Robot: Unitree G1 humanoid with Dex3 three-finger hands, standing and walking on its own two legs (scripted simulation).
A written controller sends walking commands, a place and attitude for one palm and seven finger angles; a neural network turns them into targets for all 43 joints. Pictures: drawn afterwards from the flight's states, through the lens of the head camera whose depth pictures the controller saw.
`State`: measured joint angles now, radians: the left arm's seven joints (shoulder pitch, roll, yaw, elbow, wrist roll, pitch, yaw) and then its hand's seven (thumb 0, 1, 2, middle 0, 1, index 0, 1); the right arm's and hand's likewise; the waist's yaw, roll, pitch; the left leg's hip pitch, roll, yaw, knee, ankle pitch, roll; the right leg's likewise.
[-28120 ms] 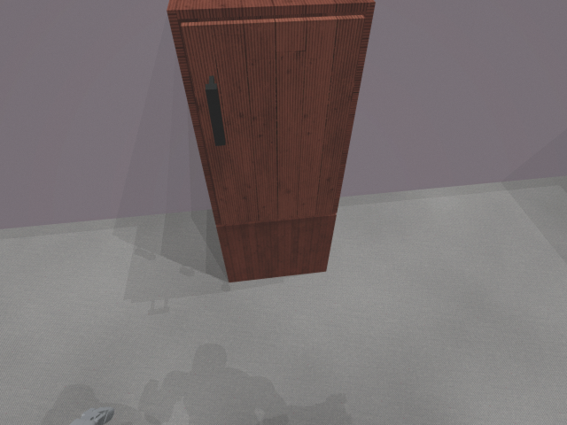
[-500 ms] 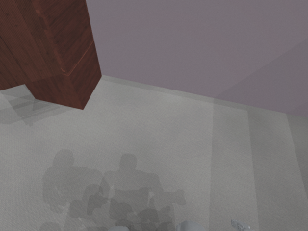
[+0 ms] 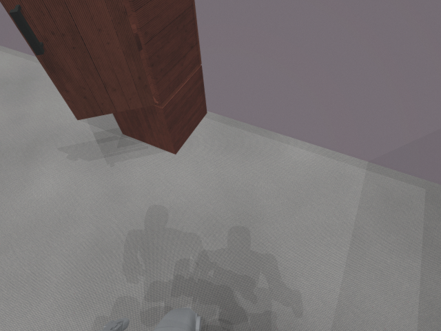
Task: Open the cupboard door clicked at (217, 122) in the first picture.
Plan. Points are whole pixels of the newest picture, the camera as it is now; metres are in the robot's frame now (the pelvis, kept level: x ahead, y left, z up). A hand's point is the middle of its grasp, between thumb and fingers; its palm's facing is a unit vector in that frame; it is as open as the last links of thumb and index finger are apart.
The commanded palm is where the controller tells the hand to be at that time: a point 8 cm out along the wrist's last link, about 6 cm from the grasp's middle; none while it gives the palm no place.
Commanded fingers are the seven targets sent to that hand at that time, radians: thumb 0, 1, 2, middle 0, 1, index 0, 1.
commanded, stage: turn to face it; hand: left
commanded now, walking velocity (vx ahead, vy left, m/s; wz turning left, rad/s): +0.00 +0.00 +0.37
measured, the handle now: (29, 30) +0.98 +0.65 +0.05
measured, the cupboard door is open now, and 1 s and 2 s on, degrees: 41 41 41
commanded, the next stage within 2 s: take the last steps up to it in 0.24 s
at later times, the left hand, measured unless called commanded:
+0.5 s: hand out of the picture +0.02 +0.24 -0.17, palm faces +0.23 -0.95 -0.23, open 7.4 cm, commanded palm none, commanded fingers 0.00 0.90 0.90 -0.20 -0.30 -0.20 -0.30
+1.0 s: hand out of the picture -0.02 +0.22 -0.18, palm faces +0.41 -0.90 -0.16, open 7.4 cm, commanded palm none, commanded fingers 0.00 0.90 0.90 -0.20 -0.30 -0.20 -0.30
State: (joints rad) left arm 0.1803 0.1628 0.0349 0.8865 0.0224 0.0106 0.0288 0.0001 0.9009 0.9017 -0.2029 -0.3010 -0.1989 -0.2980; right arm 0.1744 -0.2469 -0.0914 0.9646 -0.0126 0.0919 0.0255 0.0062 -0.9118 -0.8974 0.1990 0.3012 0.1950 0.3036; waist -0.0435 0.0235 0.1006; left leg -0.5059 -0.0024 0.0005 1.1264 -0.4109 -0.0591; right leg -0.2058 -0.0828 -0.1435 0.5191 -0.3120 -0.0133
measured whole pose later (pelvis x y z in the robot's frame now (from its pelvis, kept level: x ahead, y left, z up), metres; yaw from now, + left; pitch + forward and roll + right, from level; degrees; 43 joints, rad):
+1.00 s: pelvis +0.12 +0.10 -0.01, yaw +19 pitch +0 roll +1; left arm 0.44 0.13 0.04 1.13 0.03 -0.05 0.01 0.00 0.90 0.90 -0.20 -0.30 -0.20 -0.30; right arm 0.16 -0.20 -0.04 1.02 -0.02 0.01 0.05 0.01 -0.91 -0.90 0.20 0.30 0.19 0.30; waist 0.04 -0.02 0.08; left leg -0.43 0.05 0.13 0.59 -0.23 0.01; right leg 0.02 -0.19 -0.21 0.47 -0.45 0.11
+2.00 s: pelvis +0.43 +0.26 -0.01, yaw +14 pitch -1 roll +0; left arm 0.35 0.16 0.05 1.15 0.02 -0.01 0.00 0.00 0.91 0.90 -0.20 -0.30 -0.20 -0.30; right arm 0.16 -0.17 -0.03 1.01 -0.03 -0.06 -0.01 0.00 -0.92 -0.90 0.20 0.30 0.19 0.30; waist 0.03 -0.05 0.06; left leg -0.33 0.03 0.16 0.57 -0.23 0.06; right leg -0.32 -0.07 -0.07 1.06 -0.48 -0.02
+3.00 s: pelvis +0.43 +0.27 -0.01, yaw +13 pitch -3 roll +0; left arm 0.33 0.22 0.02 0.93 0.02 0.03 0.02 0.00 0.90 0.90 -0.20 -0.30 -0.20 -0.30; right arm 0.27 -0.18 -0.02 0.88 -0.02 0.02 -0.01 0.00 -0.91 -0.90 0.20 0.30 0.20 0.30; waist 0.01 0.02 -0.01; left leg -0.24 0.00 0.07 0.59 -0.31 0.02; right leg -0.31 -0.07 -0.05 0.59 -0.23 0.02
